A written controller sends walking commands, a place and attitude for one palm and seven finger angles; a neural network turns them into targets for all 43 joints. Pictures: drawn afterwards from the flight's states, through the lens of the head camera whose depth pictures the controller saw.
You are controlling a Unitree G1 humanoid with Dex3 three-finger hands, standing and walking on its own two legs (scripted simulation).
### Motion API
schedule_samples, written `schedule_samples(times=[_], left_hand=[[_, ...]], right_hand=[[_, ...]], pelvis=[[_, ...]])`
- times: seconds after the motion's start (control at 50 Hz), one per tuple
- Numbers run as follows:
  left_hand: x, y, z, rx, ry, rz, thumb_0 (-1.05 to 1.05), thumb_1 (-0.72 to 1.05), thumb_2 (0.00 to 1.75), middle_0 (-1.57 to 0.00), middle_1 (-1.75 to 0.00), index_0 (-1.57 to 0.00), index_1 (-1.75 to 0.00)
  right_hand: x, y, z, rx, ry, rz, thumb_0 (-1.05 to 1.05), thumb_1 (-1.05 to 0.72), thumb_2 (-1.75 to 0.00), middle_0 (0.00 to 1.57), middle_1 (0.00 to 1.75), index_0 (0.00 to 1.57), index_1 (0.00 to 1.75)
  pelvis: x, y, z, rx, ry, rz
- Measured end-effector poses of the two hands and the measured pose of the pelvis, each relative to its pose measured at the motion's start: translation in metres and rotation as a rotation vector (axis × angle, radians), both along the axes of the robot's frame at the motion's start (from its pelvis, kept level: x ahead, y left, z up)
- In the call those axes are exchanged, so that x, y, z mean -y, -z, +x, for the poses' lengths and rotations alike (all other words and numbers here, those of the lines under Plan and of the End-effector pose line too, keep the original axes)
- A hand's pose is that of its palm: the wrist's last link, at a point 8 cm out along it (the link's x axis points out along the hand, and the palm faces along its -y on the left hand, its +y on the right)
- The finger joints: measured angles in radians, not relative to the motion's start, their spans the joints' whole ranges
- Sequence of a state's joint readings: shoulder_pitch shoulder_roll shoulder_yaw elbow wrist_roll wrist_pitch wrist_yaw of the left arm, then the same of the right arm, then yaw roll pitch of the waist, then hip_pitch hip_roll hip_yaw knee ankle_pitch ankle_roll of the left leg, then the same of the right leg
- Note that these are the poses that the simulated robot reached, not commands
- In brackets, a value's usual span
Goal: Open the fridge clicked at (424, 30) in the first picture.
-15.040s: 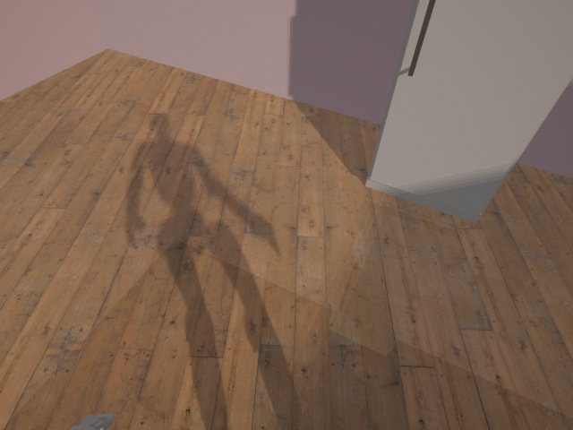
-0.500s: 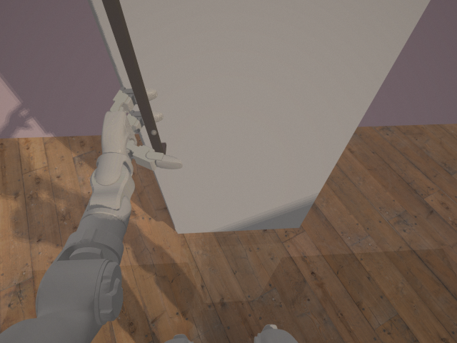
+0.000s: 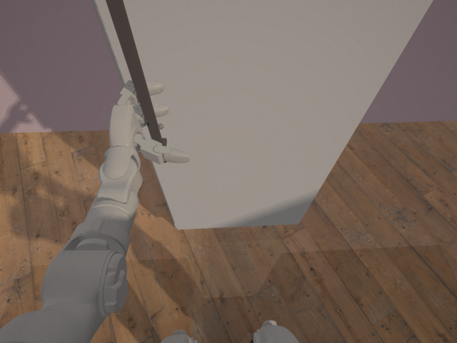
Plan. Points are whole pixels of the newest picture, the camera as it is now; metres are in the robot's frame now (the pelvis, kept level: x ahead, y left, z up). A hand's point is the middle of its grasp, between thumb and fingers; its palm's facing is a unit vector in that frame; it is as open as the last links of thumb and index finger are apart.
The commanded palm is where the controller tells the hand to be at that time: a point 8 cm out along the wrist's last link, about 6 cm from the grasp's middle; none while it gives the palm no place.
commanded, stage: slide the fingers in behind the handle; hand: left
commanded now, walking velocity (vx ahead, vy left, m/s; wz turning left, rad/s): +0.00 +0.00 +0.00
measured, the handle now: (137, 60) +0.53 +0.13 +0.18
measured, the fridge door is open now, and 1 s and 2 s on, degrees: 0 0 2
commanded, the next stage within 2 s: grip the handle and tug to test in 0.32 s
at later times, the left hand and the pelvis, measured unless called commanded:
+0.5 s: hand (162, 125) +0.47 +0.11 +0.09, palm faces +0.01 -1.00 +0.00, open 14.0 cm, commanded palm +0.44 +0.15 +0.09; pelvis +0.01 +0.00 +0.00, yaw -1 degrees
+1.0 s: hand (160, 125) +0.47 +0.11 +0.09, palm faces +0.03 -1.00 -0.01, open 7.4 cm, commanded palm +0.44 +0.15 +0.09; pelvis +0.01 +0.00 +0.00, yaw +0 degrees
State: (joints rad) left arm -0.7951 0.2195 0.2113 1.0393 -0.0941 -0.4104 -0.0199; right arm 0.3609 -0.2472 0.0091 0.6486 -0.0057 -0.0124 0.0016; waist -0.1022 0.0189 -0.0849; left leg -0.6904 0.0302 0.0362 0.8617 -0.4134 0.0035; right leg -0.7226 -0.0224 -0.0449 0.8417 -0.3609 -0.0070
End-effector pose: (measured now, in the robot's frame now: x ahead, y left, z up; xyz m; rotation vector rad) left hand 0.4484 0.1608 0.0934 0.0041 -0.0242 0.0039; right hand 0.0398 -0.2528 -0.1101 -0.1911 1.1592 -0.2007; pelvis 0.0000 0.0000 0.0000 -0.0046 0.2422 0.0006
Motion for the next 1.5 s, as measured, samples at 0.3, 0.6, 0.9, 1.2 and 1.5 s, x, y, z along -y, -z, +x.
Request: schedule_samples(times=[0.3,0.6,0.9,1.2,1.5], left_hand=[[0.001,0.002,0.005,0.002,0.003,-0.001,-0.01,-0.5,0.3,-0.3,-1.2,-0.29,-1.2],[0.001,0.001,0.003,0.002,-0.004,0.0,-0.01,-0.39,0.35,-0.31,-1.21,-0.29,-1.22],[0.0,0.0,0.002,0.0,-0.019,0.007,0.0,0.23,0.61,-0.36,-1.3,-0.34,-1.31],[-0.001,0.0,0.003,-0.002,-0.017,0.009,0.01,0.78,0.84,-0.41,-1.38,-0.38,-1.39],[-0.001,0.0,0.003,-0.002,-0.016,0.01,0.01,0.78,0.83,-0.41,-1.4,-0.38,-1.4]], right_hand=[[-0.004,0.001,-0.001,-0.015,0.008,0.006,0.01,-0.9,-0.9,0.2,0.3,0.2,0.3],[-0.003,-0.001,0.008,-0.001,0.007,0.012,0.01,-0.9,-0.9,0.2,0.3,0.2,0.3],[-0.001,0.001,0.016,0.006,-0.011,0.013,0.01,-0.9,-0.9,0.2,0.3,0.2,0.3],[0.001,0.001,0.016,-0.004,-0.011,0.015,0.01,-0.9,-0.9,0.2,0.3,0.2,0.3],[0.0,0.002,0.019,-0.004,-0.02,0.018,0.01,-0.9,-0.9,0.2,0.3,0.2,0.3]], pelvis=[[-0.003,0.0,0.004,-0.009,0.006,-0.001],[-0.002,-0.001,0.009,-0.006,0.008,-0.001],[0.0,-0.001,0.01,-0.007,-0.003,-0.001],[0.002,-0.002,0.012,-0.007,-0.006,-0.002],[0.002,-0.001,0.012,-0.008,-0.009,-0.002]])
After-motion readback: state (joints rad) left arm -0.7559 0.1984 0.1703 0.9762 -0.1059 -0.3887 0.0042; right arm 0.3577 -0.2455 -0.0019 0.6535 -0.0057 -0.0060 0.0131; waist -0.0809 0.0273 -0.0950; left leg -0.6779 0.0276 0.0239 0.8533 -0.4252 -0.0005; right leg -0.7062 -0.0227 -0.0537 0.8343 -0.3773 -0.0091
